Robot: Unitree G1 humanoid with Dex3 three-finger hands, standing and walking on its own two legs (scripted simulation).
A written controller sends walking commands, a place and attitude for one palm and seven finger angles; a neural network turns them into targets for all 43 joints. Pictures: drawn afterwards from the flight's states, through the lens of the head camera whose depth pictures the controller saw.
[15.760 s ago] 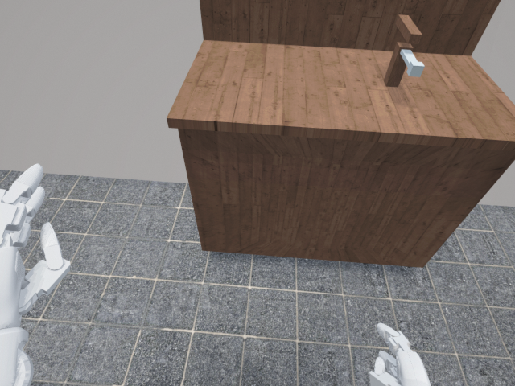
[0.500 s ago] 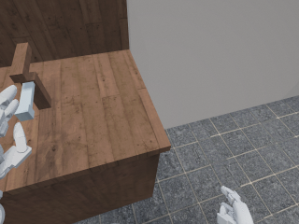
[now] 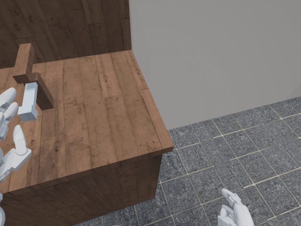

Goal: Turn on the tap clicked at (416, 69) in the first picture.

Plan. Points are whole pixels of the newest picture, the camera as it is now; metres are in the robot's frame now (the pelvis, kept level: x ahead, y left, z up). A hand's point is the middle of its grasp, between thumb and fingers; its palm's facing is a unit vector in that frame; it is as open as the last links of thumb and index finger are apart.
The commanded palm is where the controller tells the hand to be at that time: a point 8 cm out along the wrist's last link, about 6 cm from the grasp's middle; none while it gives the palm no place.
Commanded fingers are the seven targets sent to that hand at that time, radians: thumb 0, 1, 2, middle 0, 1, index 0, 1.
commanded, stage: shuffle to correct the standing spot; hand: left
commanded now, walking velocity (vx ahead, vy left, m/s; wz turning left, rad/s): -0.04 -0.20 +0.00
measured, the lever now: (27, 113) +0.33 +0.31 +0.13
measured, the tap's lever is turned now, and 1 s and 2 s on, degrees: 0 0 0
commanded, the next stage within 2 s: come to a stop and stand still in 0.94 s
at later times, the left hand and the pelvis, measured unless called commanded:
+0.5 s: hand (33, 147) +0.23 +0.24 +0.17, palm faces +0.34 -0.85 -0.40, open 7.4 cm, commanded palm +0.17 +0.28 +0.19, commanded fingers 0.00 0.90 0.90 -0.20 -0.30 -0.20 -0.30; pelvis +0.01 +0.00 +0.00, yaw +0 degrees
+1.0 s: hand (28, 149) +0.22 +0.24 +0.17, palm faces +0.35 -0.85 -0.40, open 7.4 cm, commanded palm +0.16 +0.28 +0.19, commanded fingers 0.00 0.90 0.90 -0.20 -0.30 -0.20 -0.30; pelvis +0.00 +0.00 +0.00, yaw +1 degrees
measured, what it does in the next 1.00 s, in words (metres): stands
